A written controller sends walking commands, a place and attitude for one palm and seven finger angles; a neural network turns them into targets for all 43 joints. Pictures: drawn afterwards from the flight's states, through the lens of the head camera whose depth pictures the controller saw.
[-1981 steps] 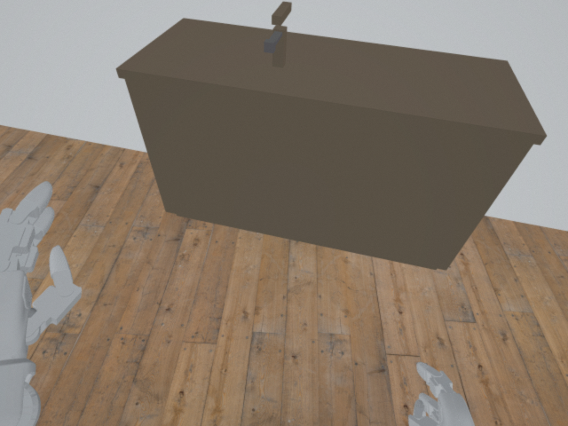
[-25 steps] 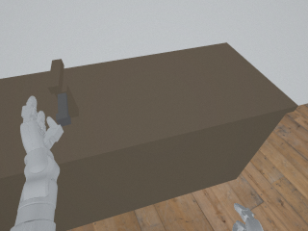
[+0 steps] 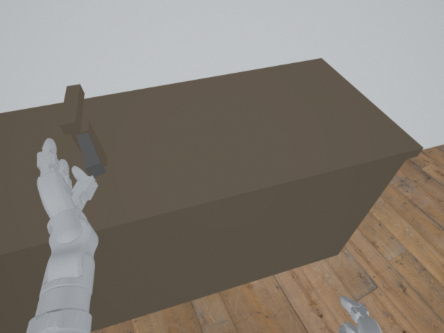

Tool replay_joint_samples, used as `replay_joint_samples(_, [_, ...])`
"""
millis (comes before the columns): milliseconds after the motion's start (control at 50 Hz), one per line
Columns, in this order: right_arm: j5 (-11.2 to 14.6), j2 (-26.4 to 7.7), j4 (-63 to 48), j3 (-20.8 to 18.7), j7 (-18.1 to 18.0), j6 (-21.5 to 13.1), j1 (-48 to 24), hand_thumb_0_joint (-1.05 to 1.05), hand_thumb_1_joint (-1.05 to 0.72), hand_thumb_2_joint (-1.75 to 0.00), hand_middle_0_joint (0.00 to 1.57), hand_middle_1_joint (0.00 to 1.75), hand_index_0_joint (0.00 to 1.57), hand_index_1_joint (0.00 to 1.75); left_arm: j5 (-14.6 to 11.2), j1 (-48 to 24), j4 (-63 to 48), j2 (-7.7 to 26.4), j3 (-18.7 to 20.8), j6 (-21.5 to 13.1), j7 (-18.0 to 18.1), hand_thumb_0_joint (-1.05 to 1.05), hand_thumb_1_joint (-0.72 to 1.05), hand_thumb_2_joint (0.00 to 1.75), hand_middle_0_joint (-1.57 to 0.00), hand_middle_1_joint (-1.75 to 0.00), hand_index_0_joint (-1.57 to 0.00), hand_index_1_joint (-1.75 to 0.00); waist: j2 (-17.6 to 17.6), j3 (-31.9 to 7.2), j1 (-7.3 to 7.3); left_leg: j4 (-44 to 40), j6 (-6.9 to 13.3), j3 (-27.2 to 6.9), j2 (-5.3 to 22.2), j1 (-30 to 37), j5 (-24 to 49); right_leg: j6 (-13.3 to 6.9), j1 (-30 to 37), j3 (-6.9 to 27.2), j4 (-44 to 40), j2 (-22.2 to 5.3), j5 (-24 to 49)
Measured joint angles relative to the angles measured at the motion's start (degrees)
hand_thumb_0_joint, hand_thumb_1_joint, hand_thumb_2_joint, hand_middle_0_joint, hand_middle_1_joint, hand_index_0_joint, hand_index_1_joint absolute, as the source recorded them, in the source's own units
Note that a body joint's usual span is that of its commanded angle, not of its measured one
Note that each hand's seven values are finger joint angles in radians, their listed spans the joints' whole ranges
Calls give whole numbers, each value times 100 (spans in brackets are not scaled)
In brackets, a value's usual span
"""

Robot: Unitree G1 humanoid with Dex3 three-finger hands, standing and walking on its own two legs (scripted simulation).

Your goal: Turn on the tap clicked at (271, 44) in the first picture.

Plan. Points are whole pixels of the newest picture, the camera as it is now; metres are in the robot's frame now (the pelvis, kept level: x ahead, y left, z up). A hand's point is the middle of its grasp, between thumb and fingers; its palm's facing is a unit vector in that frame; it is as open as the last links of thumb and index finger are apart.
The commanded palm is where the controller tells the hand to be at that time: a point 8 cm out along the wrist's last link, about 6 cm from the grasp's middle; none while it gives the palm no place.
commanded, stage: push the lever round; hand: left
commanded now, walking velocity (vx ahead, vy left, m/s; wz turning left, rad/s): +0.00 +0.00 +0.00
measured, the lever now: (94, 166) +0.38 +0.27 +0.10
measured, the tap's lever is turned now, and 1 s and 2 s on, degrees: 14 40 70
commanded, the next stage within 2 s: none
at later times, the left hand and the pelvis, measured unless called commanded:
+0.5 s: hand (112, 173) +0.37 +0.23 +0.10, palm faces +0.66 -0.75 -0.05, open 7.7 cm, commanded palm +0.32 +0.25 +0.10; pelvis +0.00 +0.01 +0.00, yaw +0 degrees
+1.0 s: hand (126, 164) +0.39 +0.21 +0.10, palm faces +0.74 -0.67 -0.07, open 7.7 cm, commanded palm +0.34 +0.23 +0.10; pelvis +0.00 +0.01 +0.00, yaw +0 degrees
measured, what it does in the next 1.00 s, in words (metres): stands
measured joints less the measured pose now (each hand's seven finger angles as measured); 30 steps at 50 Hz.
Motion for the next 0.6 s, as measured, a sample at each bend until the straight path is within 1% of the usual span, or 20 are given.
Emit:
replay_joint_samples(220, [-50, 76, -13, 4, 22, 111, -103, 2, -90, -90, 20, 30, 20, 30, 195, -102, -108, -255, -217, 184, 574, 2, 92, 91, -15, -15, -15, -15, -26, -21, -10, -21, 15, 19, -15, 31, 4, 18, 21, 20, -5, -15, -1])
replay_joint_samples(460, [-117, 115, 17, -21, 50, 244, -251, 2, -90, -90, 20, 30, 20, 30, 452, -450, -1, -553, -512, 402, 1263, 1, 92, 91, -15, -15, -15, -15, -38, -27, 1, 22, 44, -9, -62, -18, 2, 51, -6, -9, 29, -63, -16])
replay_joint_samples(600, [-175, 187, 46, -44, 106, 341, -271, 2, -90, -90, 20, 30, 21, 30, 590, -626, 82, -732, -589, 534, 1624, 1, 92, 91, -15, -15, -15, -15, -62, -76, -8, 37, 50, 12, -66, -30, -14, 60, -27, 11, 49, -67, -29])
